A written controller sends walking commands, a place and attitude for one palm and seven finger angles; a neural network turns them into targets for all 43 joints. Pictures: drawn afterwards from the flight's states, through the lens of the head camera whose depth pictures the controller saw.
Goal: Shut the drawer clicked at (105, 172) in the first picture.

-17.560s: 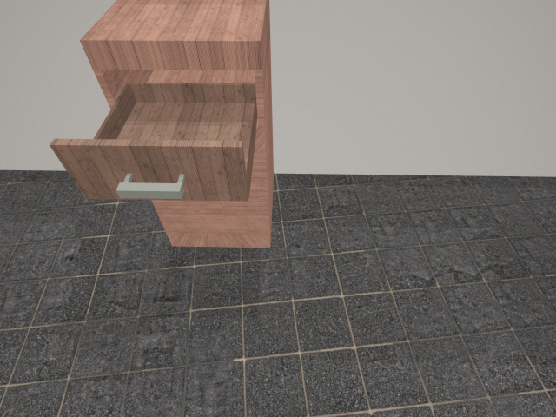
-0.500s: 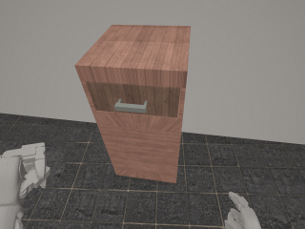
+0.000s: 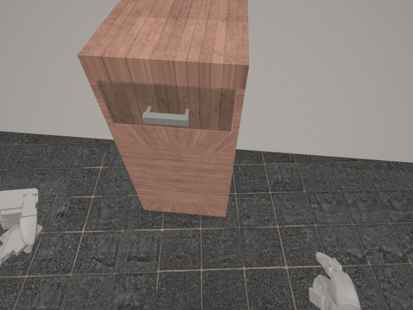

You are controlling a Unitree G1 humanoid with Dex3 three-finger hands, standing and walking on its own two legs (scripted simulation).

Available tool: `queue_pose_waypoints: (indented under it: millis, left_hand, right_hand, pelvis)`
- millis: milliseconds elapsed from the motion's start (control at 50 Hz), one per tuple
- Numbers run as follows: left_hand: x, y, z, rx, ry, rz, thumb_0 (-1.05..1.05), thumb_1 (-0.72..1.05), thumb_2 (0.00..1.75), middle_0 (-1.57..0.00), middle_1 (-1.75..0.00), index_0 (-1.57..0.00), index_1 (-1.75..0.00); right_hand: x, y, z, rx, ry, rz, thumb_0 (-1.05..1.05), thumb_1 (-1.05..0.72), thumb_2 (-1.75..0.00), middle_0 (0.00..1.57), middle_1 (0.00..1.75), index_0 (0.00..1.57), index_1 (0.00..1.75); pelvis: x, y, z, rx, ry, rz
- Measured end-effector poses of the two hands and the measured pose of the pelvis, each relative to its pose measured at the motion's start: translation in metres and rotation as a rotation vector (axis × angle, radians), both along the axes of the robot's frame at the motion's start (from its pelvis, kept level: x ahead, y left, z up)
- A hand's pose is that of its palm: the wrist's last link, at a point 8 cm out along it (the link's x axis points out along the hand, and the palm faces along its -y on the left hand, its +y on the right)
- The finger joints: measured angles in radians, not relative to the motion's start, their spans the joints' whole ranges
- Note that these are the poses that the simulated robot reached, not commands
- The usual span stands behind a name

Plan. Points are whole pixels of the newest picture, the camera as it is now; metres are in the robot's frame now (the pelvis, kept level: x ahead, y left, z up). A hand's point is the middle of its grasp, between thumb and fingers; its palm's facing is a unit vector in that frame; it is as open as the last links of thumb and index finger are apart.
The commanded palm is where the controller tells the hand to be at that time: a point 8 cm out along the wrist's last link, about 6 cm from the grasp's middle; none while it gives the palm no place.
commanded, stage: step back with the hand held close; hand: left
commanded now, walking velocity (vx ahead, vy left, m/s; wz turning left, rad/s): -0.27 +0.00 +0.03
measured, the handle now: (167, 114) +0.62 +0.16 -0.04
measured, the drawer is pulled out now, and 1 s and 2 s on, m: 0.00 0.00 0.00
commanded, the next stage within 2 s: stop stepping back and stand still in 0.86 s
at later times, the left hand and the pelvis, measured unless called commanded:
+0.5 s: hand out of the picture +0.10 +0.26 +0.16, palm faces +0.40 -0.78 -0.48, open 3.3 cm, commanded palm +0.04 +0.30 +0.18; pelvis -0.07 +0.01 -0.02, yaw +4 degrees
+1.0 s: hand out of the picture +0.04 +0.24 +0.16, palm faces +0.24 -0.87 -0.44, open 3.3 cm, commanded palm -0.03 +0.29 +0.18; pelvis -0.18 +0.02 -0.02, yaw -5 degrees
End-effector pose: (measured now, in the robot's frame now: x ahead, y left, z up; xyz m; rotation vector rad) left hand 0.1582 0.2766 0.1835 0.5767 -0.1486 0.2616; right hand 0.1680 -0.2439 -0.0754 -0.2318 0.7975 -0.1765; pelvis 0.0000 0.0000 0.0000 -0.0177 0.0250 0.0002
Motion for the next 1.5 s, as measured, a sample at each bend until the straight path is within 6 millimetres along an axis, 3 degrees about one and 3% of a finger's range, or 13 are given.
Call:
queue_pose_waypoints:
  millis: [220,440,640,760,900,980,1080,1180,1260,1320,1400,1440,1500]
  left_hand:
    - [-0.044,0.017,-0.013,-0.023,-0.033,0.038,0.01,0.89,0.90,-1.40,-1.60,-1.41,-1.60]
    - [-0.088,0.021,-0.004,0.053,-0.124,0.064,0.01,0.89,0.90,-1.40,-1.60,-1.41,-1.60]
    - [-0.102,0.034,-0.015,-0.009,-0.182,0.002,0.01,0.89,0.90,-1.40,-1.60,-1.41,-1.60]
    - [-0.120,0.049,0.004,0.025,-0.202,0.017,0.02,0.89,0.90,-1.40,-1.60,-1.41,-1.60]
    - [-0.143,0.032,0.003,-0.042,-0.210,-0.055,0.01,0.89,0.90,-1.40,-1.60,-1.41,-1.60]
    - [-0.153,0.011,-0.007,-0.023,-0.222,-0.161,0.01,0.89,0.90,-1.40,-1.60,-1.41,-1.60]
    - [-0.161,0.005,0.002,-0.016,-0.266,-0.243,0.01,0.89,0.90,-1.41,-1.60,-1.41,-1.60]
    - [-0.189,0.023,0.005,0.001,-0.237,-0.162,0.01,0.89,0.90,-1.40,-1.60,-1.41,-1.60]
    - [-0.216,0.045,-0.003,-0.016,-0.212,-0.075,0.01,0.89,0.90,-1.40,-1.60,-1.41,-1.60]
    - [-0.217,0.058,-0.017,-0.078,-0.256,-0.020,0.01,0.89,0.90,-1.41,-1.60,-1.41,-1.60]
    - [-0.202,0.061,-0.031,-0.160,-0.223,0.000,0.01,0.89,0.90,-1.41,-1.60,-1.41,-1.60]
    - [-0.200,0.052,-0.022,-0.146,-0.217,-0.060,0.02,0.89,0.90,-1.41,-1.60,-1.41,-1.60]
    - [-0.214,0.034,0.003,-0.084,-0.232,-0.171,0.02,0.89,0.90,-1.40,-1.60,-1.41,-1.60]
  right_hand:
    - [-0.025,0.024,0.005,0.003,-0.070,0.049,0.01,-0.90,-0.90,0.20,0.30,0.20,0.30]
    - [-0.055,0.024,-0.008,-0.021,-0.041,0.102,0.01,-0.90,-0.90,0.21,0.30,0.20,0.30]
    - [-0.090,0.029,-0.004,-0.073,-0.028,0.056,0.01,-0.90,-0.90,0.20,0.30,0.20,0.30]
    - [-0.111,0.047,0.008,-0.047,-0.031,0.078,0.01,-0.90,-0.90,0.20,0.30,0.20,0.30]
    - [-0.134,0.059,0.009,-0.018,-0.053,0.126,0.01,-0.90,-0.90,0.21,0.30,0.20,0.30]
    - [-0.160,0.049,-0.009,-0.012,-0.068,0.089,0.01,-0.90,-0.90,0.21,0.30,0.21,0.30]
    - [-0.215,0.034,-0.014,-0.023,-0.067,-0.046,0.01,-0.90,-0.90,0.21,0.30,0.21,0.30]
    - [-0.261,0.022,-0.014,-0.039,-0.026,-0.099,0.01,-0.90,-0.90,0.21,0.30,0.20,0.30]
    - [-0.288,0.015,-0.014,-0.068,0.053,-0.139,0.01,-0.90,-0.90,0.20,0.30,0.20,0.30]
    - [-0.293,0.016,-0.016,-0.115,0.054,-0.127,0.01,-0.90,-0.90,0.20,0.30,0.20,0.30]
    - [-0.287,0.035,-0.009,-0.100,-0.001,-0.083,0.02,-0.91,-0.90,0.20,0.30,0.20,0.30]
    - [-0.285,0.050,0.001,-0.060,-0.052,-0.056,0.02,-0.91,-0.90,0.20,0.30,0.20,0.30]
    - [-0.283,0.068,0.015,0.003,-0.120,-0.027,0.01,-0.90,-0.90,0.20,0.30,0.20,0.30]
  pelvis:
    - [-0.037,0.011,-0.005,-0.019,-0.013,0.016]
    - [-0.066,0.008,-0.016,-0.024,-0.027,0.070]
    - [-0.094,0.024,-0.020,-0.048,-0.030,0.073]
    - [-0.112,0.027,-0.007,-0.103,0.025,0.057]
    - [-0.146,0.022,-0.005,-0.089,0.102,-0.003]
    - [-0.178,0.021,-0.021,-0.057,0.066,-0.079]
    - [-0.186,0.027,-0.027,-0.056,-0.020,-0.076]
    - [-0.206,0.027,-0.024,-0.050,-0.037,-0.009]
    - [-0.203,0.034,-0.020,-0.026,-0.021,-0.070]
    - [-0.202,0.046,-0.026,-0.036,-0.008,-0.052]
    - [-0.228,0.055,-0.022,-0.013,-0.046,-0.058]
    - [-0.239,0.055,-0.015,-0.011,-0.057,-0.061]
    - [-0.248,0.052,-0.007,-0.014,-0.055,-0.072]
